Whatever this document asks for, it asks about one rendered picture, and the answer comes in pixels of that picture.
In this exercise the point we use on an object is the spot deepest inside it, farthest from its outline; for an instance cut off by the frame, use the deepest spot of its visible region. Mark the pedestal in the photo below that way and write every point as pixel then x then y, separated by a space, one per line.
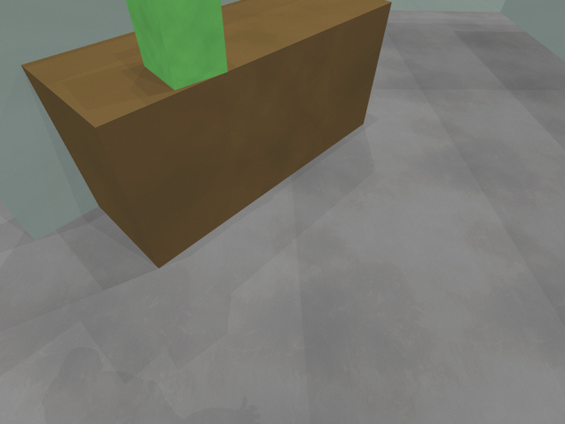
pixel 169 166

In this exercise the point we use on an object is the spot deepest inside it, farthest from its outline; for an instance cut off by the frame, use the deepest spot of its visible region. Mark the carton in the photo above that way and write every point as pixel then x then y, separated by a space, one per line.
pixel 180 41

